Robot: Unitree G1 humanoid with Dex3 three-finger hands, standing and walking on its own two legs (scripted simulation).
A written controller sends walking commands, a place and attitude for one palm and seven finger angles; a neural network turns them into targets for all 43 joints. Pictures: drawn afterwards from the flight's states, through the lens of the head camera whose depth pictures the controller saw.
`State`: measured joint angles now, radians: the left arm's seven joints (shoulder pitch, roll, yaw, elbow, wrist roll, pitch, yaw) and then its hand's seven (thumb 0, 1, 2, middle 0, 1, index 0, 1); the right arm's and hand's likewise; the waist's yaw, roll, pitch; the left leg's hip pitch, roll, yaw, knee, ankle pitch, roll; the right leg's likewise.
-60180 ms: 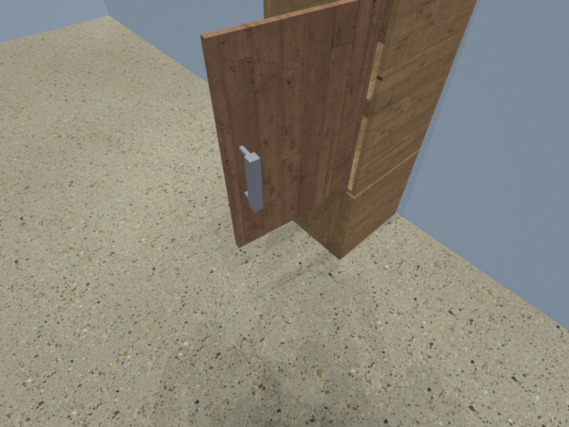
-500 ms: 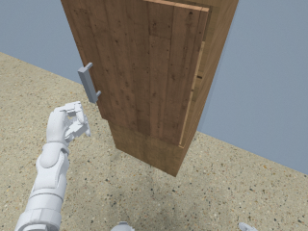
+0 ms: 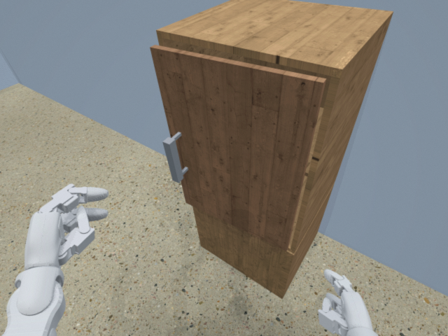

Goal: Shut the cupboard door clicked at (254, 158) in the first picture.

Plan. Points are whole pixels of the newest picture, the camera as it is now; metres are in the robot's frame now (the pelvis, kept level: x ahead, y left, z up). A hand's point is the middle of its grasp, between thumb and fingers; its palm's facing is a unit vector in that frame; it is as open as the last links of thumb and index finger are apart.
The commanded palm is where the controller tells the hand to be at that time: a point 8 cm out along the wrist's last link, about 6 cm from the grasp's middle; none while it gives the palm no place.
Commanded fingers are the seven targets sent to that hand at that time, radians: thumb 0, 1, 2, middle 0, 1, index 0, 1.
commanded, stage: draw the hand back to the body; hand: left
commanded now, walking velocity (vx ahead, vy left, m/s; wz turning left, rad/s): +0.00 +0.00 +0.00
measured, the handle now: (178, 157) +0.62 +0.22 -0.07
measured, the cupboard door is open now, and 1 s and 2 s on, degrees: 4 4 4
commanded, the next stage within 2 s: step back with the hand held close in 0.58 s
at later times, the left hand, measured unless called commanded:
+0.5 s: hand (61, 242) +0.19 +0.25 +0.16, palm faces +0.46 -0.79 -0.40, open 7.3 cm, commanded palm +0.14 +0.28 +0.18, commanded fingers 0.00 0.90 0.90 -0.20 -0.30 -0.20 -0.30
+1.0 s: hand (46, 242) +0.19 +0.27 +0.16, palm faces +0.36 -0.78 -0.52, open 7.4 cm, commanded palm +0.13 +0.31 +0.18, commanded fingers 0.00 0.90 0.90 -0.20 -0.30 -0.20 -0.30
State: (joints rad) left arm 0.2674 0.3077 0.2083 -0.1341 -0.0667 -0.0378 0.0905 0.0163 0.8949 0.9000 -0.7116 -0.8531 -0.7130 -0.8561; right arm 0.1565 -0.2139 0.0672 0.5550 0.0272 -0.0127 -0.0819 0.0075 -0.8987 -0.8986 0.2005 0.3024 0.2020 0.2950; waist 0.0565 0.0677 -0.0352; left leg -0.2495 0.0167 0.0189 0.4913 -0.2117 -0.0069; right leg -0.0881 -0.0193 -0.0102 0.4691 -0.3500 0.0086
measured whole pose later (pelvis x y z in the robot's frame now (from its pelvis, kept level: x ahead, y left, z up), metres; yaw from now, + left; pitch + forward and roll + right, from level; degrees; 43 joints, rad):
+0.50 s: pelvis +0.00 -0.02 +0.00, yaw +0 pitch -3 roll +1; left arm 0.45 0.33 0.34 -0.33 -0.08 -0.07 0.09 0.01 0.89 0.90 -0.22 -0.32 -0.22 -0.32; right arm 0.20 -0.24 0.01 0.63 0.02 -0.08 -0.10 0.01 -0.90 -0.90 0.20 0.30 0.20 0.29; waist 0.06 0.08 -0.02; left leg -0.19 0.03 0.01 0.45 -0.20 -0.03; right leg -0.04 0.00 -0.02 0.45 -0.35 -0.01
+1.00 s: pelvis -0.01 +0.01 +0.00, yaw -1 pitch +0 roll +0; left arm 0.54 0.41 0.39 -0.41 -0.08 -0.12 0.09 0.01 0.89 0.90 -0.21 -0.30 -0.21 -0.30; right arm 0.18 -0.25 -0.01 0.57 0.02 0.05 -0.10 0.01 -0.90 -0.90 0.20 0.30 0.20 0.29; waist 0.02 0.08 -0.01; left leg -0.30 0.02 0.03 0.49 -0.19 0.00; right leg -0.14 -0.02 0.00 0.45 -0.32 0.02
